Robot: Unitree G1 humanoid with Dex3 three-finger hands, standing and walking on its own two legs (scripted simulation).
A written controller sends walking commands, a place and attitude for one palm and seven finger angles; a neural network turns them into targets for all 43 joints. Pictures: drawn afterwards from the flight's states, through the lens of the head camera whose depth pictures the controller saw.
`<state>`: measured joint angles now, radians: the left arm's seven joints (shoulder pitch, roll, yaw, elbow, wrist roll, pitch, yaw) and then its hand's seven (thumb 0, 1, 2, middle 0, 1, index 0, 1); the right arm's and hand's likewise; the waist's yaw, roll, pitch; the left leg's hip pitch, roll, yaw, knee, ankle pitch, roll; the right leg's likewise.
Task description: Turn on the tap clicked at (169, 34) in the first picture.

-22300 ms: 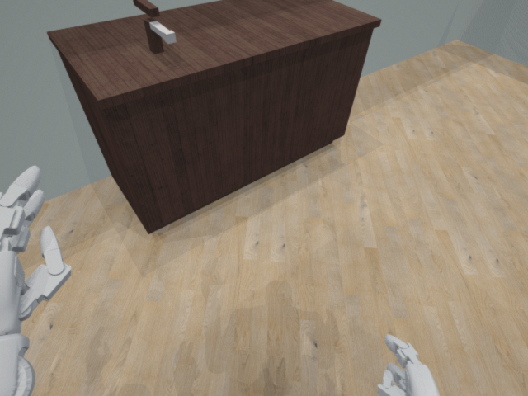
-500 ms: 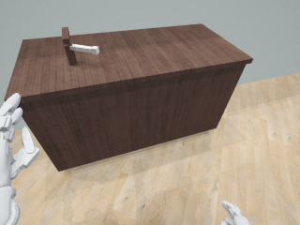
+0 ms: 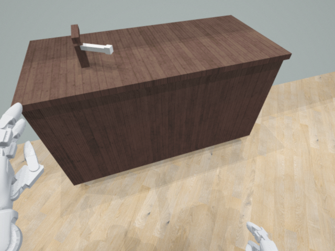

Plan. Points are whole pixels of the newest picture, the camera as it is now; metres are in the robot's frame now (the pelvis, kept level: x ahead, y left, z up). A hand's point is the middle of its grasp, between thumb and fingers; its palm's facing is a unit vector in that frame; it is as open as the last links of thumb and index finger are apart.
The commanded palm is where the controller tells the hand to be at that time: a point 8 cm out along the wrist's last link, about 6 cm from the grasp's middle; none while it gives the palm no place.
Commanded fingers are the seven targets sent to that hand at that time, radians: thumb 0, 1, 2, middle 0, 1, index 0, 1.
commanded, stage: stand and check the lever's angle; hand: left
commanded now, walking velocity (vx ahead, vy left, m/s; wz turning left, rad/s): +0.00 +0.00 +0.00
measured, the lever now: (108, 49) +0.84 +0.29 +0.08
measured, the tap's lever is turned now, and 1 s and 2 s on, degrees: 58 58 58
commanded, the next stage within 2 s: take the last steps up to it in 0.12 s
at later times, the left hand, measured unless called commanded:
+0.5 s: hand (36, 151) +0.25 +0.26 +0.17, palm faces +0.43 -0.84 -0.33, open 7.4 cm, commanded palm +0.20 +0.30 +0.19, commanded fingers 0.00 0.90 0.90 -0.20 -0.30 -0.20 -0.30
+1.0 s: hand (55, 112) +0.36 +0.28 +0.16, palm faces +0.41 -0.83 -0.37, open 7.4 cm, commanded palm +0.29 +0.31 +0.19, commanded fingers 0.00 0.90 0.90 -0.20 -0.30 -0.20 -0.30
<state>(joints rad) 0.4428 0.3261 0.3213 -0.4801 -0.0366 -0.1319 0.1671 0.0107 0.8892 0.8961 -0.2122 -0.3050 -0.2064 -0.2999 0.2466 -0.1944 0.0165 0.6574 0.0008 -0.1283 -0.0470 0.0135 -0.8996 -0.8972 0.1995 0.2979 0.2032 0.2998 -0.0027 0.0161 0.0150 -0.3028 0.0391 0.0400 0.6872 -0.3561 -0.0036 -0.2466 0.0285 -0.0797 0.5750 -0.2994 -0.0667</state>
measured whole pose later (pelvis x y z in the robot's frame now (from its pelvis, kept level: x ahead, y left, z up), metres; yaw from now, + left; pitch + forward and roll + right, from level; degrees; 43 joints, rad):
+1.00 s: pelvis +0.12 +0.04 -0.01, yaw -2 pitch -1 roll +2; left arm 0.41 0.37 0.39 -0.49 -0.05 -0.16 0.18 0.01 0.89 0.90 -0.21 -0.31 -0.21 -0.30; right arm 0.16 -0.18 0.00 0.63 0.01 -0.09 -0.06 0.01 -0.90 -0.90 0.20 0.30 0.20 0.30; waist -0.01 -0.05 0.08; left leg -0.32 0.03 0.16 0.65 -0.32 0.04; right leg -0.34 -0.03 -0.01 1.07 -0.53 0.00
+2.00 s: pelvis +0.35 +0.00 +0.00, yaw +0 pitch -2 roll +0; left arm 0.47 0.35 0.34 -0.54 -0.05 -0.13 0.16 0.01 0.89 0.90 -0.22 -0.31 -0.21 -0.30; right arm 0.16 -0.23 0.00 0.59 0.02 -0.06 -0.06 0.01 -0.90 -0.90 0.20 0.30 0.20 0.30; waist 0.00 0.01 0.11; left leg -0.26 0.02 0.11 0.56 -0.22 0.01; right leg -0.20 -0.04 -0.14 0.57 -0.34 -0.02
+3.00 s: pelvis +0.32 +0.04 +0.01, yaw +0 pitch -1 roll -1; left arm 0.39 0.37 0.35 -0.42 -0.02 -0.22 0.10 0.01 0.88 0.90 -0.22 -0.31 -0.21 -0.30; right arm 0.25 -0.18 0.03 0.57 0.00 -0.16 -0.03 0.01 -0.90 -0.90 0.20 0.30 0.20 0.30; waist 0.03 -0.04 0.06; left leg -0.27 -0.02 0.11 0.46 -0.18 0.08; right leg -0.20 -0.02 -0.03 0.45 -0.23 0.01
